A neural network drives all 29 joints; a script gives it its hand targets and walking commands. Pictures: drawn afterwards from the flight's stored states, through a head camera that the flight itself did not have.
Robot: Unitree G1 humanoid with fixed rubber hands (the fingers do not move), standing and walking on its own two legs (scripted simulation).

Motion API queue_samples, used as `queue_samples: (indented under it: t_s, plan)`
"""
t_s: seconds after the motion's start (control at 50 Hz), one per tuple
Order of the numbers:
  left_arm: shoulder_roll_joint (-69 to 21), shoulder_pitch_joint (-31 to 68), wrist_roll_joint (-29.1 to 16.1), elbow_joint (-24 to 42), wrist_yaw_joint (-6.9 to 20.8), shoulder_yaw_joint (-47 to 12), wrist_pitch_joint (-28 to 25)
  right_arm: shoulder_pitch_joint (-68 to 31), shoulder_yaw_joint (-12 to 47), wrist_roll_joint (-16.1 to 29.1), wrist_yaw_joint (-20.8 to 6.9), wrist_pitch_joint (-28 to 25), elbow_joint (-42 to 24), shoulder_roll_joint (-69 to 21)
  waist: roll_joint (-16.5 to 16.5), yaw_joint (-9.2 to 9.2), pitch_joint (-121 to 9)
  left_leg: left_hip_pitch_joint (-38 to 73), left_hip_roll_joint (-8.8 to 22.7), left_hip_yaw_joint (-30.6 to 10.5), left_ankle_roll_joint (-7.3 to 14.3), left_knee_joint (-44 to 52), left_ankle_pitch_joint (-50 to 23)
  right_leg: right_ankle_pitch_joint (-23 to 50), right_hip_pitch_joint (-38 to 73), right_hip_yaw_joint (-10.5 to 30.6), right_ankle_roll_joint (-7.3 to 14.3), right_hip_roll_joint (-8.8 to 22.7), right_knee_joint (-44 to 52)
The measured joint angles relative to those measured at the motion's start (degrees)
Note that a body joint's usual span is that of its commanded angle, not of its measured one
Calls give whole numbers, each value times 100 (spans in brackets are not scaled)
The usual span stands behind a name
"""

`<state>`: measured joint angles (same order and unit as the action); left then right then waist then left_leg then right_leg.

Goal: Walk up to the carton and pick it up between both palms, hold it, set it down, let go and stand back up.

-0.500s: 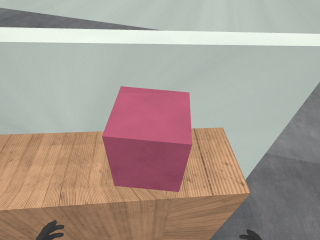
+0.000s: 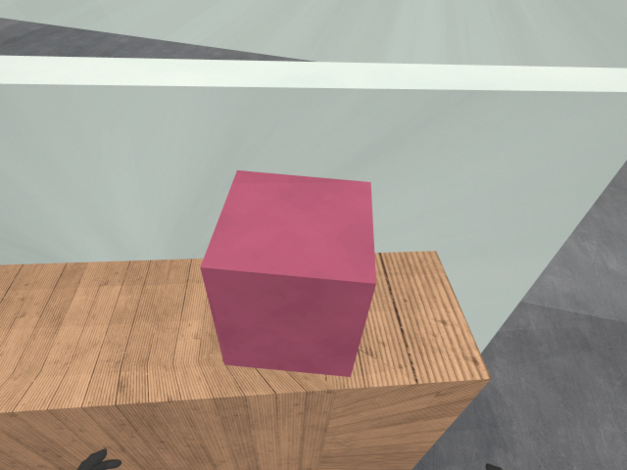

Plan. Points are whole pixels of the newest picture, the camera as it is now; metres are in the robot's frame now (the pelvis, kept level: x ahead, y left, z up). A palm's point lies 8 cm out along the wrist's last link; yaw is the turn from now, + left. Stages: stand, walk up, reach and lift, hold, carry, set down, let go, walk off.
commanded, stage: stand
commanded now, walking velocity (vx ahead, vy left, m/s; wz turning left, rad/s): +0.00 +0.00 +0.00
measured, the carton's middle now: (295, 276) +0.41 +0.02 +0.00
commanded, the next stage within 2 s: none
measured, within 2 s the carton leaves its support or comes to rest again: neither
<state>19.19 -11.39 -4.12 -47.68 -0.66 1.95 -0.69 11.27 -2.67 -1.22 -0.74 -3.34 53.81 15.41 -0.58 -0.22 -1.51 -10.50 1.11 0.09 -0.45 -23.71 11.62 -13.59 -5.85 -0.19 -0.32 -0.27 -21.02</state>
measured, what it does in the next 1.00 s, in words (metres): stands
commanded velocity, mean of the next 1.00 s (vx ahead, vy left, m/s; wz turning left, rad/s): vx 0.00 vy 0.00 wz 0.00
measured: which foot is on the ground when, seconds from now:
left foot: down 0.00-1.00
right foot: down 0.00-1.00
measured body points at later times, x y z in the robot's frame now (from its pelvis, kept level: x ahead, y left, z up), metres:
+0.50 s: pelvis +0.00 +0.00 +0.00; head -0.02 +0.01 +0.45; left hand +0.11 +0.29 -0.11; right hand +0.09 -0.27 -0.12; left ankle +0.01 +0.12 -0.74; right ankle -0.02 -0.12 -0.74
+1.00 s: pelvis -0.01 +0.00 +0.00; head -0.03 +0.01 +0.45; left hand +0.10 +0.30 -0.11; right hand +0.08 -0.27 -0.12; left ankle +0.01 +0.12 -0.74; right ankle -0.02 -0.12 -0.74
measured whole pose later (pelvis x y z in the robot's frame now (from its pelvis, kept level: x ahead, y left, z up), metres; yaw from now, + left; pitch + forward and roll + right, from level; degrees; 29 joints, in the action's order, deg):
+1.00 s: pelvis -0.01 +0.00 +0.00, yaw +0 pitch -3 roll -1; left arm 19.2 -11.4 -4.1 -50.7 -0.7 2.0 -0.7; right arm 11.3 -2.7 -1.2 -0.7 -3.2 56.4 15.4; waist -0.3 -0.2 -0.1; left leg -10.3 1.1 0.1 -0.4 -23.7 10.7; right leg -12.6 -5.6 -0.2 -0.3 -0.3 -21.0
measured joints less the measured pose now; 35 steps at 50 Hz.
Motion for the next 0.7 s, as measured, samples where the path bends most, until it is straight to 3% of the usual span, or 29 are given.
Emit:
queue_samples:
  t_s: [0.7]
  plan:
    - [0,0,1,-233,0,0,-3,0,0,0,0,5,205,0,28,0,63,24,0,0,0,0,-53,52,24,0,0,1,0]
